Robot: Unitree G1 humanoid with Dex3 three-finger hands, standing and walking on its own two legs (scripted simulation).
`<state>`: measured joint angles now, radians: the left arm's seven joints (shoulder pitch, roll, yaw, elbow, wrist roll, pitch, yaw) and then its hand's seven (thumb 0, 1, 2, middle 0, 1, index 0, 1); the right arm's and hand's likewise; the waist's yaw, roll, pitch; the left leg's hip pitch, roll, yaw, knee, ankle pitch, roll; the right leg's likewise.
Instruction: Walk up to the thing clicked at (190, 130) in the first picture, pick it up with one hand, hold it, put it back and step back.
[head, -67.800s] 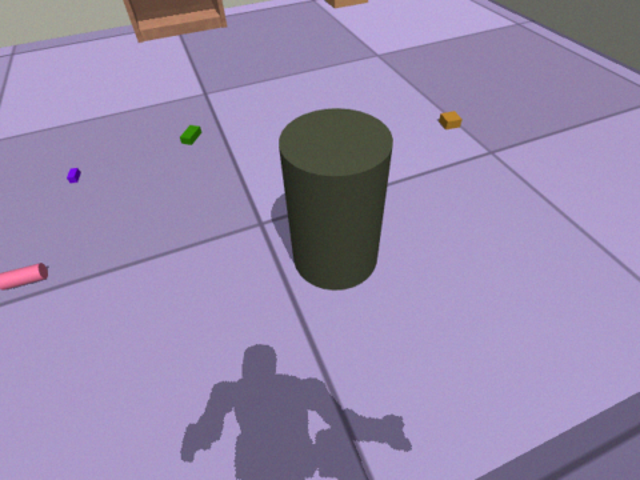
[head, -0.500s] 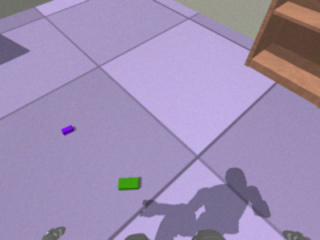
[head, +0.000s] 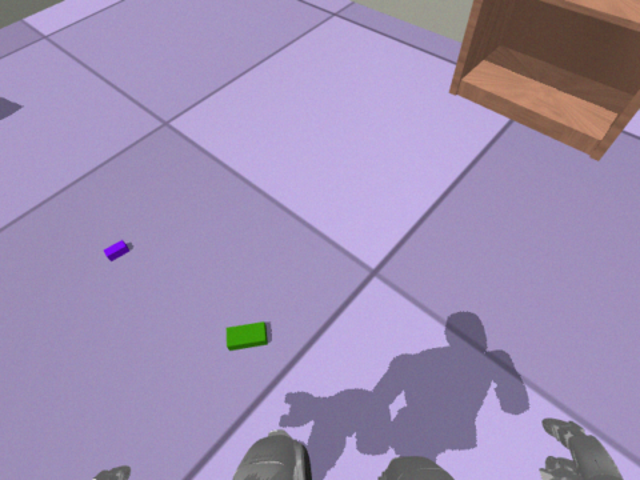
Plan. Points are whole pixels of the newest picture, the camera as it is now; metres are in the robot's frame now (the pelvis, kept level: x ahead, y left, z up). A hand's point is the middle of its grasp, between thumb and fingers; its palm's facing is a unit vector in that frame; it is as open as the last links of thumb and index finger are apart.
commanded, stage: step back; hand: left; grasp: from above
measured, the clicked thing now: (247, 336) +0.54 +0.27 -0.73
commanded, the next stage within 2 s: none
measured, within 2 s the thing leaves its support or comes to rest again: neither
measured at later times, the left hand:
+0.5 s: hand out of the picture -0.03 +0.27 -0.14, palm faces +0.08 -0.94 -0.34, open 7.4 cm
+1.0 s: hand out of the picture -0.21 +0.27 -0.09, palm faces +0.09 -0.91 -0.41, open 7.4 cm
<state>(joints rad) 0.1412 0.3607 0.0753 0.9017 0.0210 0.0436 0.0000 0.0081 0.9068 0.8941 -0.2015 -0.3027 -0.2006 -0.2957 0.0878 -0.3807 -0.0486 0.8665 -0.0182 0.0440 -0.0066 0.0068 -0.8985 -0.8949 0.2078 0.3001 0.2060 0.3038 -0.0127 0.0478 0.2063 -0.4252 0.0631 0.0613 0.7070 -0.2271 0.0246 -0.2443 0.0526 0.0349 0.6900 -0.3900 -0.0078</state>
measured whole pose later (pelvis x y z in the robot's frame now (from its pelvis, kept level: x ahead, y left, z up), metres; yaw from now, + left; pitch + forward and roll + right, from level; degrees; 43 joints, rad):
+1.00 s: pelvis -0.26 -0.01 +0.05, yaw +8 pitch -1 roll +1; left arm 0.21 0.38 0.07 0.83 0.04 0.04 0.02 0.01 0.90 0.89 -0.21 -0.30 -0.21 -0.30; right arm 0.23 -0.42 -0.06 0.84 0.00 0.05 -0.01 0.01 -0.90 -0.90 0.21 0.30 0.20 0.30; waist 0.00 -0.02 0.13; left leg -0.36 -0.10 -0.09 0.95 -0.48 0.02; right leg -0.39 -0.06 0.09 0.68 -0.05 -0.02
